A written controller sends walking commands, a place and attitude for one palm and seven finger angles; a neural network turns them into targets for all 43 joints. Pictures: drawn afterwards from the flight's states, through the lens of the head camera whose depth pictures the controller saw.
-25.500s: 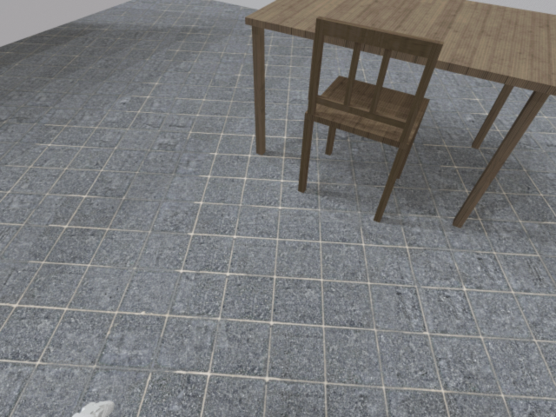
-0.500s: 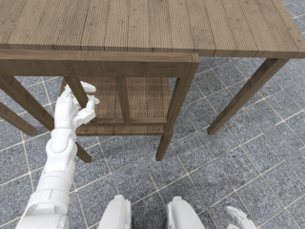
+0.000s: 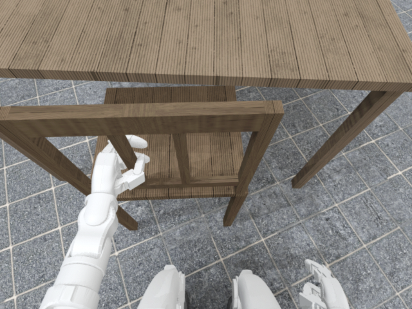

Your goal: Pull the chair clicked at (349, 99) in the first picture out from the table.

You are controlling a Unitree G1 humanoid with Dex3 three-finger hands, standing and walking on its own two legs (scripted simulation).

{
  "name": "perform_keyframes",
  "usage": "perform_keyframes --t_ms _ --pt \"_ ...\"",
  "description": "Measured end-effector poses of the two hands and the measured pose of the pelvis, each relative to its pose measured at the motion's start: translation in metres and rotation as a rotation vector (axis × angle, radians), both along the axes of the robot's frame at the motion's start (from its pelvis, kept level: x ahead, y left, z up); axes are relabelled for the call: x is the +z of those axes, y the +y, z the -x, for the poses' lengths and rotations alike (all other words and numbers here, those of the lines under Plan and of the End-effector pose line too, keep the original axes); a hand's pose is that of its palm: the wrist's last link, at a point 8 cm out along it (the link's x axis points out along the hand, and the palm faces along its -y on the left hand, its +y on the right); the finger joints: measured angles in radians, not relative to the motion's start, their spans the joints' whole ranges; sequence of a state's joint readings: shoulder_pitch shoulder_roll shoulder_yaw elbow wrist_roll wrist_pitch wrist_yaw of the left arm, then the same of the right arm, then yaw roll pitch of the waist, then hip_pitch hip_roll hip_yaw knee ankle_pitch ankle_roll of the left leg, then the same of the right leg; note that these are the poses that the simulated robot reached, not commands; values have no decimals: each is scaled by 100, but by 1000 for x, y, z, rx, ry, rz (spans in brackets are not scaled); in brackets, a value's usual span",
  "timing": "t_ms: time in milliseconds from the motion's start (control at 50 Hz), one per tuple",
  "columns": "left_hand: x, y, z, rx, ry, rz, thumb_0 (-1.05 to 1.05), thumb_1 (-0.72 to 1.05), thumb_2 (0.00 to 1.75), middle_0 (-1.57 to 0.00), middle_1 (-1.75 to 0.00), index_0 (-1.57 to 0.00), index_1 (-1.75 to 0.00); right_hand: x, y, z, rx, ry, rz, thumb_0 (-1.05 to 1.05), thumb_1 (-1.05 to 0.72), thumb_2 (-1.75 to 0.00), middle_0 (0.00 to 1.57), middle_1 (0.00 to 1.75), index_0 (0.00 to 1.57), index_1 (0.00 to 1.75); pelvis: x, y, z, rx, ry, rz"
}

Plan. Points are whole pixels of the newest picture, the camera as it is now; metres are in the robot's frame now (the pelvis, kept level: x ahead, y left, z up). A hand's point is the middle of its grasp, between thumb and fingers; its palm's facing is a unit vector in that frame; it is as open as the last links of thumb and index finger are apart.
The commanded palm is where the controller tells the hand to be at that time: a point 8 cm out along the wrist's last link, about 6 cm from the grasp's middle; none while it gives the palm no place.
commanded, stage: step backward, pulling the chair out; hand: left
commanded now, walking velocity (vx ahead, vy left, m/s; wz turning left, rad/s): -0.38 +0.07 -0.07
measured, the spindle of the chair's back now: (131, 161) +0.40 +0.16 -0.02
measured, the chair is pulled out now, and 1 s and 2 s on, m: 0.04 0.17 0.31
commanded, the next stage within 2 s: none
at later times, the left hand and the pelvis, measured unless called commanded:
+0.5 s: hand (145, 197) +0.31 +0.12 +0.01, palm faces -0.05 -0.99 -0.12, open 5.2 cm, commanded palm +0.29 +0.17 +0.01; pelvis -0.03 +0.01 +0.08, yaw -5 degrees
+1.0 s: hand (143, 239) +0.24 +0.11 +0.01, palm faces -0.09 -0.99 -0.14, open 5.2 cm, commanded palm +0.23 +0.16 +0.01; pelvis -0.09 +0.02 +0.08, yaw -4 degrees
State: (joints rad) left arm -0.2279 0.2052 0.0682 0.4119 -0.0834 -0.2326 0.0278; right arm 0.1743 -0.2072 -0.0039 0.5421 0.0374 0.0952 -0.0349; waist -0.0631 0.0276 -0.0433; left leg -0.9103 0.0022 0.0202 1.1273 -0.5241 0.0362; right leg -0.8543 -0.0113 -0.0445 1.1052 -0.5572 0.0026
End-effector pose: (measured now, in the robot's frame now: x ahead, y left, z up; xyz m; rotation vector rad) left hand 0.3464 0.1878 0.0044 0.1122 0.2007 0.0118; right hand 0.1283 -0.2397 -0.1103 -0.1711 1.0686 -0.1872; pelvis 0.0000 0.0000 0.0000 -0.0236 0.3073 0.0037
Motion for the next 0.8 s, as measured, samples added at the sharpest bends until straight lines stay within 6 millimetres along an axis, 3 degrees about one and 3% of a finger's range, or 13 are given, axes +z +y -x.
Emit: perform_keyframes --t_ms 120,300,440,620,800 --pt "14 -8 9 79 215 28 6 74 81 -31 -110 -44 -145 50 7 13 -75 -2 -7 1 -91 -90 20 30 20 30 48 2 -12 -32 -76 -12" --pt "19 -13 17 -12 297 -15 6 72 78 -31 -112 -49 -145 83 -16 51 -119 88 117 1 -90 -90 20 30 20 30 74 13 4 -44 -164 10" --pt "20 -17 37 -27 301 -17 6 73 77 -29 -113 -50 -144 84 -13 77 -154 91 102 1 -91 -90 20 30 20 30 76 15 20 -80 -204 3" --pt "21 -23 79 4 312 -19 6 72 77 -30 -111 -50 -144 70 0 95 -130 73 24 1 -90 -90 20 30 20 30 77 4 44 -83 -243 1" --pt "22 -27 110 0 316 -29 5 71 77 -30 -109 -50 -144 71 -12 114 -123 32 66 1 -90 -90 20 30 20 30 77 10 69 -64 -267 4"
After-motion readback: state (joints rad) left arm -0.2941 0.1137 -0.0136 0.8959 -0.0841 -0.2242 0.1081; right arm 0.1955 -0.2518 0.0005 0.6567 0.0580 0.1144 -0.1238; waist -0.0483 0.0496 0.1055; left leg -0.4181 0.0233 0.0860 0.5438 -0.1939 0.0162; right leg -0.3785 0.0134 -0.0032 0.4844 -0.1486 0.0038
